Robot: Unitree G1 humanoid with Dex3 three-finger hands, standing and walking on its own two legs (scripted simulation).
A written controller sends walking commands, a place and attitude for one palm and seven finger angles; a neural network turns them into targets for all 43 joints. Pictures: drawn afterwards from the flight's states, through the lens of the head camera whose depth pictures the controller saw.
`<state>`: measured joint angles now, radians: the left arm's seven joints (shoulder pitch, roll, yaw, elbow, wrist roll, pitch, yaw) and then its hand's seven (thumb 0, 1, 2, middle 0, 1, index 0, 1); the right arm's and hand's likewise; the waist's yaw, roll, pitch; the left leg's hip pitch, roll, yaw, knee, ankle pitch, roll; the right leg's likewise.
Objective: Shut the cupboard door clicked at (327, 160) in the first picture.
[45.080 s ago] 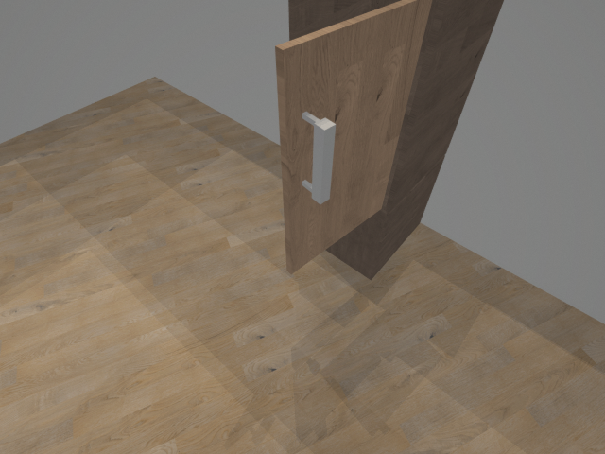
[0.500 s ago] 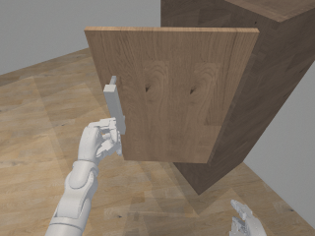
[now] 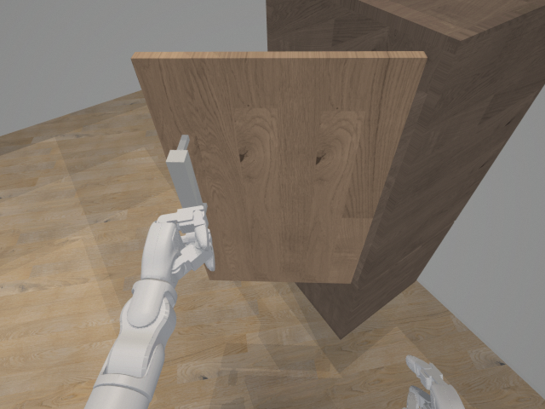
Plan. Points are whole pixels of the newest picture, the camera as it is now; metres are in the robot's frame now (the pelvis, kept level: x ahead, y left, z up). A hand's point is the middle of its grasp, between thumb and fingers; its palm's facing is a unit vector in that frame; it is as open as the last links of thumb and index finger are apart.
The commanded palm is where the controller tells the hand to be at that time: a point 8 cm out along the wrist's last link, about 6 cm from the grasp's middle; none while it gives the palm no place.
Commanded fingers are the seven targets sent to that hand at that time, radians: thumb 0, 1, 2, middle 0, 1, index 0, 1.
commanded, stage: push the door shut along its arc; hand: left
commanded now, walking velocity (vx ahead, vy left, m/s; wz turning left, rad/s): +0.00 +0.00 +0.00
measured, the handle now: (192, 187) +0.44 +0.16 +0.08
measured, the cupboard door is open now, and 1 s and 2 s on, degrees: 54 42 30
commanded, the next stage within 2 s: pull the fist back off the door in 1.96 s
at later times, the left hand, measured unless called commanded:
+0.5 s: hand (217, 220) +0.37 +0.10 +0.08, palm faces -0.12 -0.99 -0.04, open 3.1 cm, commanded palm +0.35 +0.16 +0.08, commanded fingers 0.00 0.90 0.90 -1.30 -1.50 -1.30 -1.50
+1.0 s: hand (221, 191) +0.43 +0.10 +0.09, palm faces -0.23 -0.97 -0.04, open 3.1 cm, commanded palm +0.43 +0.15 +0.08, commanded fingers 0.00 0.90 0.90 -1.30 -1.50 -1.30 -1.50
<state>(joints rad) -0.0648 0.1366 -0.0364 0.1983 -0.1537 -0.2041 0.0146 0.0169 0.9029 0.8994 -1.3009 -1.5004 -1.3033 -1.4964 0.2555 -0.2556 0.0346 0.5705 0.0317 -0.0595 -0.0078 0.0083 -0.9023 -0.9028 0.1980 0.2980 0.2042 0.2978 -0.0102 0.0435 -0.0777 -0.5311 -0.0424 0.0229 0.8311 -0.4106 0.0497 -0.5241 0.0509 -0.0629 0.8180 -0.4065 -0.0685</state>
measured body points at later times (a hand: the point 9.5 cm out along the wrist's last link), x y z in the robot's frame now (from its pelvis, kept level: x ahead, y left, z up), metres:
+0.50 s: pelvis -0.01 -0.01 +0.00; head +0.03 -0.03 +0.45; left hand +0.37 +0.16 +0.09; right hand +0.12 -0.26 -0.11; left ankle +0.01 +0.09 -0.70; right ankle +0.01 -0.08 -0.70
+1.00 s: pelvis -0.02 +0.01 -0.01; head +0.04 +0.01 +0.43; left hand +0.43 +0.16 +0.09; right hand +0.06 -0.25 -0.13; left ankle +0.01 +0.09 -0.70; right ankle +0.01 -0.08 -0.70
